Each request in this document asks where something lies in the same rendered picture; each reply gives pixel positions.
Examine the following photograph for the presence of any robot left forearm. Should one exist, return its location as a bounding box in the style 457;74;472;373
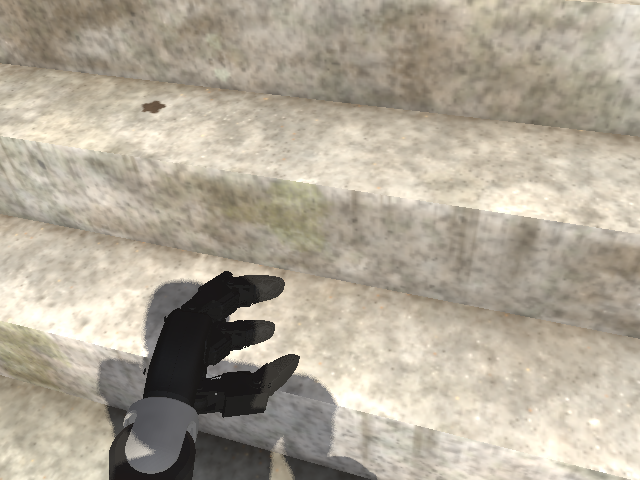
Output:
109;397;199;480

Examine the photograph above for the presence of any left robot hand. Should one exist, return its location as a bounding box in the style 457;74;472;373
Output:
143;271;300;418

